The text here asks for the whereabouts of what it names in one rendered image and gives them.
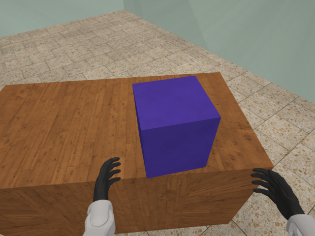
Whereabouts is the carton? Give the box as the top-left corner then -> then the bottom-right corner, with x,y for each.
132,76 -> 221,178

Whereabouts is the robot right forearm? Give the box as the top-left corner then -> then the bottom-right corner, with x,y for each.
286,214 -> 315,236

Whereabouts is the robot left hand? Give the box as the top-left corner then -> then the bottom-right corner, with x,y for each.
93,157 -> 121,202

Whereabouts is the pedestal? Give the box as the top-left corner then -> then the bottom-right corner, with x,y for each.
0,72 -> 274,236

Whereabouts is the robot left forearm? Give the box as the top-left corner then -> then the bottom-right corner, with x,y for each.
82,200 -> 116,236

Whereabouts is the robot right hand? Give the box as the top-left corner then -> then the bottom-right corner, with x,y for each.
251,168 -> 305,220

